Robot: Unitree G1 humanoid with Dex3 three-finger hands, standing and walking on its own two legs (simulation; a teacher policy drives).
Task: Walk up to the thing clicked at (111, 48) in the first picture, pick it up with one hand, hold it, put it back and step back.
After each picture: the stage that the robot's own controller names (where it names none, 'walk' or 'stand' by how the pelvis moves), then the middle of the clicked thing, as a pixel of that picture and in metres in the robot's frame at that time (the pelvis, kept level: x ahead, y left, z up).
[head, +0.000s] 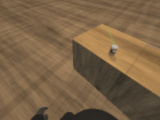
stand; (112, 50) +0.73 -0.22 -0.05
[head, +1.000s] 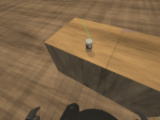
walk; (88, 45) +0.67 +0.08 -0.03
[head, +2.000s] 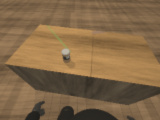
walk; (66, 56) +0.50 +0.21 -0.01
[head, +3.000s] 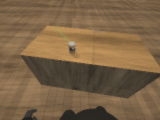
stand; (72, 48) +0.65 +0.22 -0.01
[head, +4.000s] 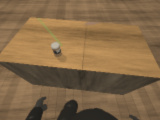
stand; (56, 50) +0.51 +0.30 -0.02
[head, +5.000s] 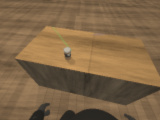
stand; (67, 53) +0.57 +0.25 -0.05
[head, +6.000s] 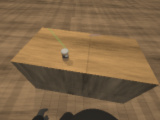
stand; (65, 55) +0.57 +0.25 -0.05
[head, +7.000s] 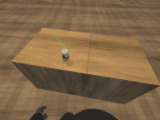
stand; (65, 55) +0.57 +0.25 -0.05
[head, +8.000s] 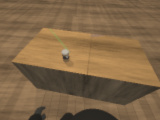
stand; (65, 55) +0.56 +0.24 -0.05
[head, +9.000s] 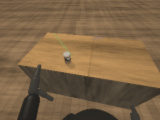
rise first; (67, 58) +0.55 +0.26 -0.05
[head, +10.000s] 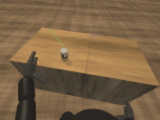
go down; (64, 54) +0.57 +0.25 -0.04
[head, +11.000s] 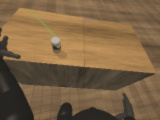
go down; (56, 45) +0.54 +0.24 +0.01
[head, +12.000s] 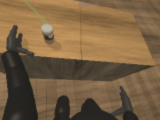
close in; (48, 34) +0.56 +0.25 +0.04
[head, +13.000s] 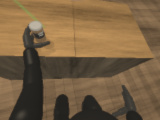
close; (38, 32) +0.56 +0.28 +0.06
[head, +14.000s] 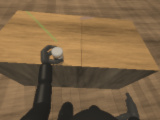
lift; (58, 56) +0.43 +0.20 +0.05
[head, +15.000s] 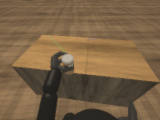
lift; (68, 64) +0.32 +0.14 +0.16
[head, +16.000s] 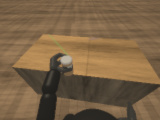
hold; (67, 66) +0.32 +0.15 +0.14
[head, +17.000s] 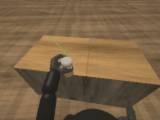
hold; (67, 67) +0.32 +0.15 +0.14
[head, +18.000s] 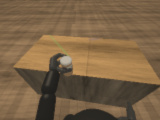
crouch; (67, 66) +0.32 +0.15 +0.14
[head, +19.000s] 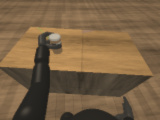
crouch; (56, 44) +0.46 +0.21 +0.17
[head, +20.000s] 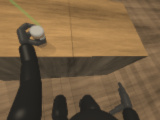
lower; (39, 37) +0.53 +0.25 +0.05
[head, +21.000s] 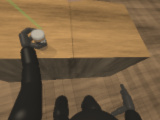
lower; (40, 40) +0.52 +0.25 +0.05
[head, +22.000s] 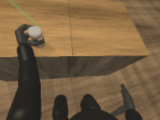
lower; (37, 38) +0.52 +0.25 +0.05
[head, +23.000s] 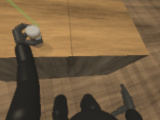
lower; (35, 37) +0.53 +0.26 +0.05
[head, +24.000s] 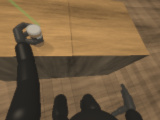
loosen; (36, 36) +0.53 +0.26 +0.06
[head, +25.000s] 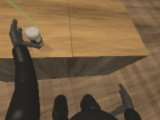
withdraw; (35, 38) +0.52 +0.26 +0.05
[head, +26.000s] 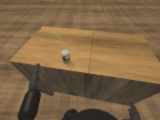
sink last; (65, 56) +0.50 +0.24 +0.00
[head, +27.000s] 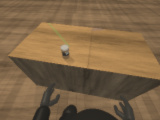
stand; (65, 52) +0.54 +0.25 +0.01
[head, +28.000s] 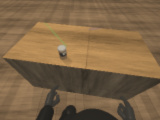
stand; (62, 52) +0.52 +0.25 +0.02
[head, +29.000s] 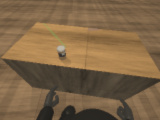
stand; (61, 53) +0.53 +0.25 +0.01
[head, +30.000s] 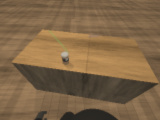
stand; (65, 58) +0.54 +0.24 -0.05
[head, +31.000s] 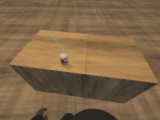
stand; (63, 59) +0.52 +0.25 -0.05
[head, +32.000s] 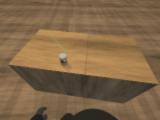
stand; (63, 59) +0.51 +0.25 -0.06
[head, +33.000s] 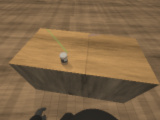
walk; (63, 59) +0.51 +0.25 -0.05
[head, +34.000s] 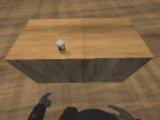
walk; (61, 46) +0.59 +0.28 -0.03
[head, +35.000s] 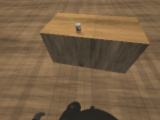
walk; (78, 28) +1.01 +0.24 -0.04
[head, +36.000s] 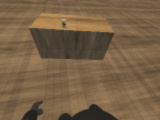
stand; (64, 23) +1.32 +0.37 -0.04
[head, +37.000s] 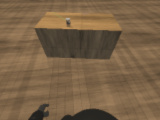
stand; (68, 22) +1.27 +0.42 -0.05
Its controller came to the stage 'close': yes
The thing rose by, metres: 0.20
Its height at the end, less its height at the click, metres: +0.00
